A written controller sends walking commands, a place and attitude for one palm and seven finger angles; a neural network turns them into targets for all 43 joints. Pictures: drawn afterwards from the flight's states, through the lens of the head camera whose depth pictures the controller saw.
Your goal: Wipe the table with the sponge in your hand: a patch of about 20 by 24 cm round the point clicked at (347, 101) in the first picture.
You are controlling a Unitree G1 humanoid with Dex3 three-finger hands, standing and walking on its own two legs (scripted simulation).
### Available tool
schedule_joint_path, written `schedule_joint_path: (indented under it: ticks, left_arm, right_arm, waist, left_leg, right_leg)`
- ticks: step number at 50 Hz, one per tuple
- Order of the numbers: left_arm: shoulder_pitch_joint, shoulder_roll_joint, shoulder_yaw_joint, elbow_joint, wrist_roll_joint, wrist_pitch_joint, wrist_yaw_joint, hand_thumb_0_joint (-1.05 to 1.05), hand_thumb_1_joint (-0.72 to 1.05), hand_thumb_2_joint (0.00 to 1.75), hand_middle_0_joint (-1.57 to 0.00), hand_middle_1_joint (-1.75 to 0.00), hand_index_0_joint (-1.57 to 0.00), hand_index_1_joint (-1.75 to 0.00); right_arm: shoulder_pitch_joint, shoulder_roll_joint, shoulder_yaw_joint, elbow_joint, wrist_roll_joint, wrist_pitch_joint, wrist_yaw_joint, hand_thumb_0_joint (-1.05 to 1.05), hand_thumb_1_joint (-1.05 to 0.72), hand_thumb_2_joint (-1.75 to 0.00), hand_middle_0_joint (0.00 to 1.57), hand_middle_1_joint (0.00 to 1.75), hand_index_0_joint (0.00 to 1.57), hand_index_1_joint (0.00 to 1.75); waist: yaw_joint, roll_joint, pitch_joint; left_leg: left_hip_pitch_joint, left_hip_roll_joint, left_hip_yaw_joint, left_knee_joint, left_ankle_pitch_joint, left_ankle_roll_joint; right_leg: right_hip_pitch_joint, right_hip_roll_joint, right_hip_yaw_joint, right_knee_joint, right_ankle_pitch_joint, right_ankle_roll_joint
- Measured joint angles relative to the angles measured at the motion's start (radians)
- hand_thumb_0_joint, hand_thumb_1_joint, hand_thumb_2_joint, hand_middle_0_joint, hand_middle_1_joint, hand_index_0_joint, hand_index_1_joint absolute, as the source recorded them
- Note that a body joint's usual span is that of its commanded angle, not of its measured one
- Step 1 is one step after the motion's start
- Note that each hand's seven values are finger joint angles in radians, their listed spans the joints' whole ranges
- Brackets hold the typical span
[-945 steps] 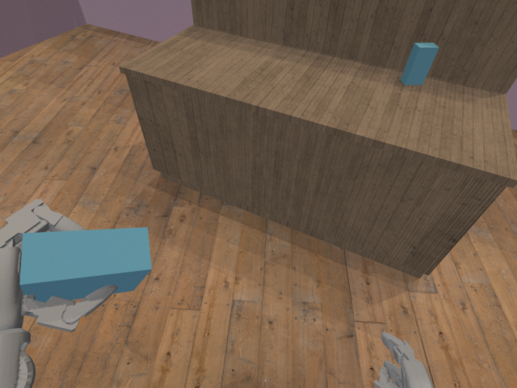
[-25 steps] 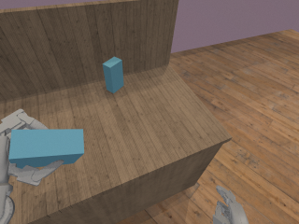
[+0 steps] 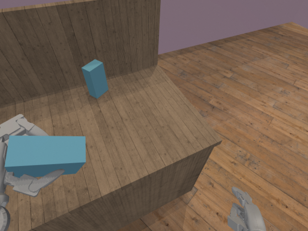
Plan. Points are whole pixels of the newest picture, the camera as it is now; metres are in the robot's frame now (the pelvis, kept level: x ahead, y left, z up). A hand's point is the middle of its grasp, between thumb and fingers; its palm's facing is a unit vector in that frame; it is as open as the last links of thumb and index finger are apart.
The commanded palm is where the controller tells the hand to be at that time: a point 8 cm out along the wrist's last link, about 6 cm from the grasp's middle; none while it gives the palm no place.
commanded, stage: come to a stop and stand still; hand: left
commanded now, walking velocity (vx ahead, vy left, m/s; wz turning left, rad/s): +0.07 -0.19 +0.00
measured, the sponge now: (59, 157) +0.23 +0.21 +0.14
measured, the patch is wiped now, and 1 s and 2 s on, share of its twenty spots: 0.00 0.00 0.00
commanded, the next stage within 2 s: none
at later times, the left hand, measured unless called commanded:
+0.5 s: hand out of the picture +0.21 +0.28 +0.21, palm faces +0.49 -0.72 -0.49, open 9.4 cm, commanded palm +0.11 +0.27 +0.18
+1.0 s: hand out of the picture +0.16 +0.32 +0.18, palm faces +0.40 -0.85 -0.35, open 9.4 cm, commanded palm +0.10 +0.35 +0.18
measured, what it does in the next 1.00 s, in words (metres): shifts its weight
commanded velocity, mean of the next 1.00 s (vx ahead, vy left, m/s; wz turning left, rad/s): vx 0.00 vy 0.00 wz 0.00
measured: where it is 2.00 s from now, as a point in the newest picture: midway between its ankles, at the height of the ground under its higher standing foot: outside the picture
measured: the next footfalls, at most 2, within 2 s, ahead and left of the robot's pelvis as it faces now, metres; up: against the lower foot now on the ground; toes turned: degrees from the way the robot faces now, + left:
none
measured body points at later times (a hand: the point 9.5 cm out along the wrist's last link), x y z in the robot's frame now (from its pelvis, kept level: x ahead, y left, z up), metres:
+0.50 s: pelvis -0.04 -0.01 +0.00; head +0.00 -0.02 +0.45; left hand +0.18 +0.32 +0.24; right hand +0.15 -0.23 -0.09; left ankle +0.00 +0.14 -0.74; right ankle -0.01 -0.04 -0.73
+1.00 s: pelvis -0.06 +0.07 +0.00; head -0.07 +0.09 +0.45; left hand +0.13 +0.36 +0.20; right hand +0.11 -0.15 -0.07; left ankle +0.00 +0.14 -0.74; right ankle -0.01 -0.03 -0.73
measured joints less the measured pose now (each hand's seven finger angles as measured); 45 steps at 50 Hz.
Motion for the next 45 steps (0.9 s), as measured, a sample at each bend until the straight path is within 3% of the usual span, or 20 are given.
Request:
schedule_joint_path:
  ticks: [5,9,13,19,21,22,24,26,28,33,35,38,41,45]
  left_arm:
    - [0.004,-0.01,-0.007,-0.006,-0.001,0.009,0.007,-0.01,-0.43,1.01,-0.81,-1.34,-0.83,-1.33]
    - [-0.005,-0.012,-0.005,-0.008,0.002,0.001,0.016,-0.01,-0.43,1.01,-0.81,-1.34,-0.83,-1.33]
    - [-0.008,-0.022,-0.012,0.015,0.011,-0.006,0.029,-0.01,-0.43,1.01,-0.81,-1.34,-0.83,-1.33]
    - [0.011,-0.03,-0.036,0.037,0.022,-0.005,0.03,-0.01,-0.43,1.01,-0.81,-1.34,-0.83,-1.33]
    - [-0.115,0.054,-0.01,0.086,0.071,-0.018,-0.012,-0.01,-0.43,1.01,-0.81,-1.34,-0.83,-1.33]
    - [-0.197,0.101,0.023,0.122,0.072,-0.034,-0.015,-0.01,-0.43,1.01,-0.81,-1.34,-0.83,-1.33]
    - [-0.312,0.144,0.097,0.188,0.06,-0.054,0.0,-0.01,-0.43,1.01,-0.81,-1.34,-0.83,-1.33]
    - [-0.318,0.13,0.148,0.206,0.037,-0.054,0.012,-0.02,-0.43,1.01,-0.81,-1.34,-0.83,-1.33]
    - [-0.244,0.08,0.135,0.172,0.024,-0.046,0.014,-0.02,-0.43,1.01,-0.81,-1.34,-0.83,-1.33]
    - [-0.003,-0.024,-0.046,0.068,0.042,-0.039,-0.027,-0.02,-0.43,1.01,-0.81,-1.34,-0.82,-1.33]
    - [0.044,-0.025,-0.081,0.06,0.05,-0.039,-0.035,-0.02,-0.43,1.01,-0.81,-1.34,-0.82,-1.33]
    - [0.029,-0.005,-0.075,0.065,0.06,-0.038,-0.018,-0.02,-0.43,1.01,-0.81,-1.34,-0.82,-1.33]
    - [-0.044,0.007,-0.038,0.083,0.064,-0.049,0.007,-0.02,-0.43,1.01,-0.81,-1.35,-0.82,-1.33]
    - [-0.123,0.008,0.01,0.081,0.064,-0.073,0.029,-0.02,-0.43,1.01,-0.81,-1.35,-0.82,-1.34]
  right_arm:
    - [0.01,0.003,0.001,0.011,0.001,0.01,-0.002,0.01,-0.9,-0.9,0.2,0.3,0.2,0.3]
    - [0.012,0.009,0.007,0.021,0.001,0.012,-0.001,0.01,-0.9,-0.9,0.2,0.3,0.2,0.3]
    - [0.006,0.007,0.014,0.031,0.003,0.013,0.003,0.01,-0.9,-0.9,0.2,0.3,0.2,0.3]
    - [-0.004,-0.002,0.019,0.031,0.003,0.018,0.002,0.01,-0.9,-0.9,0.2,0.3,0.2,0.3]
    - [0.014,0.007,-0.003,0.033,0.009,-0.025,-0.001,0.01,-0.9,-0.9,0.2,0.3,0.2,0.3]
    - [0.007,0.008,-0.006,0.037,0.009,-0.035,0.004,0.01,-0.9,-0.9,0.2,0.3,0.2,0.3]
    - [-0.026,0.003,-0.002,0.041,0.005,-0.033,0.02,0.01,-0.9,-0.9,0.2,0.3,0.2,0.3]
    - [-0.047,-0.003,-0.004,0.035,0.013,-0.028,0.04,0.01,-0.9,-0.9,0.2,0.3,0.2,0.3]
    - [-0.041,-0.009,-0.009,0.014,0.026,-0.025,0.056,0.01,-0.9,-0.9,0.21,0.3,0.2,0.3]
    - [0.018,0.003,0.007,0.006,0.03,-0.02,0.042,0.01,-0.9,-0.9,0.2,0.3,0.2,0.3]
    - [0.045,0.014,0.021,0.007,0.021,-0.022,0.024,0.01,-0.9,-0.9,0.2,0.3,0.2,0.3]
    - [0.065,0.017,0.035,0.016,0.008,-0.034,0.004,0.01,-0.9,-0.9,0.2,0.3,0.2,0.3]
    - [0.069,0.01,0.039,0.03,0.006,-0.054,-0.003,0.01,-0.9,-0.9,0.2,0.3,0.2,0.3]
    - [0.061,0.005,0.044,0.042,0.001,-0.077,-0.002,0.01,-0.9,-0.9,0.2,0.3,0.2,0.3]
  waist:
    - [0.004,-0.006,-0.002]
    - [0.007,-0.011,0.001]
    - [0.002,0.005,0.0]
    - [0.006,0.032,-0.002]
    - [0.048,0.028,0.027]
    - [0.061,0.021,0.049]
    - [0.073,0.014,0.091]
    - [0.065,0.024,0.109]
    - [0.044,0.043,0.107]
    - [0.01,0.032,0.073]
    - [0.013,0.008,0.061]
    - [0.033,-0.013,0.068]
    - [0.053,-0.008,0.077]
    - [0.063,-0.003,0.063]
  left_leg:
    - [0.002,0.008,-0.009,0.008,-0.004,0.008]
    - [0.014,0.012,-0.012,-0.008,0.006,0.007]
    - [0.027,0.013,-0.017,-0.028,0.021,0.023]
    - [0.037,0.004,-0.021,-0.056,0.046,0.029]
    - [0.029,0.019,0.012,-0.063,0.068,0.035]
    - [0.018,0.018,0.018,-0.064,0.076,0.028]
    - [0.0,0.011,0.032,-0.05,0.087,0.012]
    - [-0.004,0.008,0.056,-0.05,0.094,0.014]
    - [-0.005,0.003,0.072,-0.05,0.097,0.025]
    - [0.004,-0.022,0.063,-0.051,0.041,0.048]
    - [-0.006,-0.034,0.044,-0.043,0.02,0.049]
    - [-0.011,-0.041,0.021,-0.043,0.066,0.05]
    - [-0.016,-0.045,0.011,-0.032,0.095,0.052]
    - [-0.024,-0.064,0.016,-0.013,0.066,0.065]
  right_leg:
    - [0.006,0.009,-0.008,0.0,-0.001,-0.004]
    - [0.017,0.013,-0.01,-0.011,0.006,0.012]
    - [0.038,0.014,-0.013,-0.047,0.027,0.035]
    - [0.053,0.007,-0.017,-0.079,0.05,0.036]
    - [0.042,0.005,-0.027,-0.077,0.062,0.081]
    - [0.014,-0.002,-0.034,-0.042,0.057,0.098]
    - [-0.028,-0.014,-0.029,0.021,0.041,0.096]
    - [-0.052,-0.021,-0.008,0.049,0.038,0.11]
    - [-0.06,-0.027,0.007,0.059,0.039,0.119]
    - [-0.029,-0.037,0.019,0.004,0.064,0.093]
    - [-0.026,-0.037,0.017,-0.014,0.077,0.071]
    - [-0.024,-0.034,0.01,-0.021,0.093,0.053]
    - [-0.019,-0.036,0.004,-0.022,0.099,0.061]
    - [-0.023,-0.054,0.009,-0.014,0.098,0.071]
